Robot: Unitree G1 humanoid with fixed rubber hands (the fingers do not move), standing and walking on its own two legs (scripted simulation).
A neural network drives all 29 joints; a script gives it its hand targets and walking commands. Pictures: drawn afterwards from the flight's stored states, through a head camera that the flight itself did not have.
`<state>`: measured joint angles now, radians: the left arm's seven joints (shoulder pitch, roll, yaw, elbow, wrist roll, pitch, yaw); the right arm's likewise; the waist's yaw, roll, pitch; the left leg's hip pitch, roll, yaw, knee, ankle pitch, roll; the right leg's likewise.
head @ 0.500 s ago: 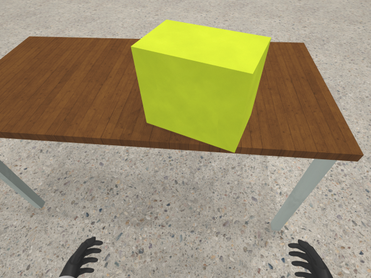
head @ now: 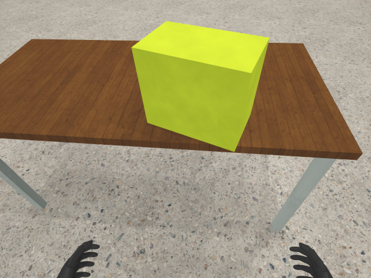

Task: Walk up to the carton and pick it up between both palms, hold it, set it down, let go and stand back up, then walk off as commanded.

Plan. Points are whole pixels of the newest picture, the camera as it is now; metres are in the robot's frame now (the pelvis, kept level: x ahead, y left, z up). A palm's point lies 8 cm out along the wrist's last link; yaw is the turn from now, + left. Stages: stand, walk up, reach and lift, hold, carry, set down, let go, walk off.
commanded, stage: stand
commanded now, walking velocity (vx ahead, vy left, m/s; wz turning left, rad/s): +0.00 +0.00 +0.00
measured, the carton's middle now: (200, 86) +0.62 +0.00 +0.08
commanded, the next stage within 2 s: walk up in 1.16 s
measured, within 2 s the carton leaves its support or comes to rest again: neither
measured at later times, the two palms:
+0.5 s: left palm out of the picture +0.12 +0.29 -0.07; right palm out of the picture +0.12 -0.26 -0.09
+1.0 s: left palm out of the picture +0.09 +0.30 -0.08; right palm out of the picture +0.10 -0.25 -0.10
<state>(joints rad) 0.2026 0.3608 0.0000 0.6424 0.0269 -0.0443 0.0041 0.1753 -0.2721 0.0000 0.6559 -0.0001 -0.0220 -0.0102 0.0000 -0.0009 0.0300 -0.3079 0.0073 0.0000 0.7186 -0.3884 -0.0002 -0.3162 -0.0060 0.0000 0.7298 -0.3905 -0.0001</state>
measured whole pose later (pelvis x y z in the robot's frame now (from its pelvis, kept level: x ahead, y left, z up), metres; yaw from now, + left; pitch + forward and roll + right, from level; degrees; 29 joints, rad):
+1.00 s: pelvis -0.03 +0.01 +0.00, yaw +0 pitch -3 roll +0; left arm 0.20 0.37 0.00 0.76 0.03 -0.04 0.00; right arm 0.16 -0.28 0.00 0.78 0.00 -0.02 -0.01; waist 0.00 0.01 0.06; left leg -0.32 0.01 0.00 0.72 -0.35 0.00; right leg -0.32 -0.01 0.00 0.71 -0.34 0.00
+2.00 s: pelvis +0.07 -0.03 +0.00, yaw -2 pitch +2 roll +0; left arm 0.42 0.43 0.00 0.78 0.03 -0.10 0.02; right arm 0.08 -0.40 0.00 0.80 0.00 -0.02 0.03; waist 0.00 0.10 0.08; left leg -0.59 0.07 0.00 0.92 -0.44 0.01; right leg -0.27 0.01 0.00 0.70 -0.46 -0.03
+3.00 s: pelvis +0.16 +0.01 -0.01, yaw -1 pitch -4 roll -2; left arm 0.29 0.43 0.00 0.80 0.02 -0.08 0.04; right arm 0.13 -0.40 0.00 0.80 0.00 0.02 0.02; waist 0.00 0.04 0.17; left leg -0.36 0.02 0.01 0.87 -0.44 0.03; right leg -0.34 -0.01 0.02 0.80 -0.39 0.01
